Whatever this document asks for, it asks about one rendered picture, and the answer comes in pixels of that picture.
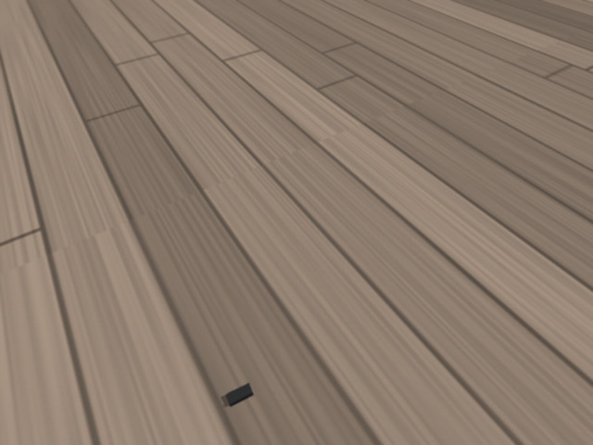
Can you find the small box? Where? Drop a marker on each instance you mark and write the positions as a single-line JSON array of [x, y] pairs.
[[239, 394]]

